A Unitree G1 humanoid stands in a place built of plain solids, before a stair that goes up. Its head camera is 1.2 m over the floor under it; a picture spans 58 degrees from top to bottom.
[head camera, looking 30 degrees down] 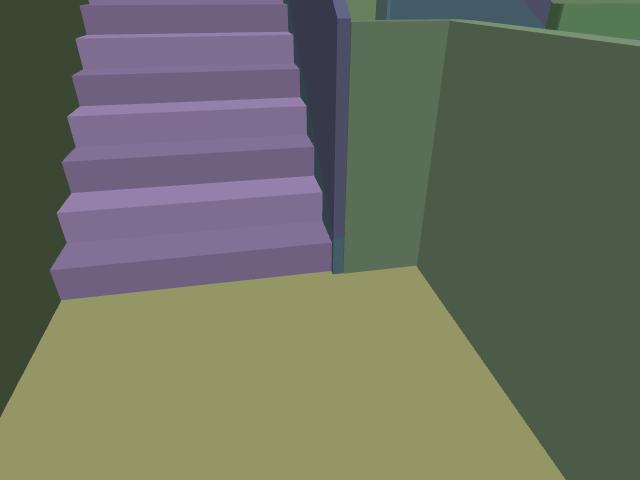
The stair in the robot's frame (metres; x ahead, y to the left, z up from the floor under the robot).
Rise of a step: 0.16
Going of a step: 0.23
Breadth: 1.24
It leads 11 degrees to the left of straight ahead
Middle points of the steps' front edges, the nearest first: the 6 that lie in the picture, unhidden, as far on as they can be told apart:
1.66 0.55 0.16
1.88 0.59 0.32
2.11 0.64 0.48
2.34 0.68 0.64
2.57 0.73 0.80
2.79 0.77 0.96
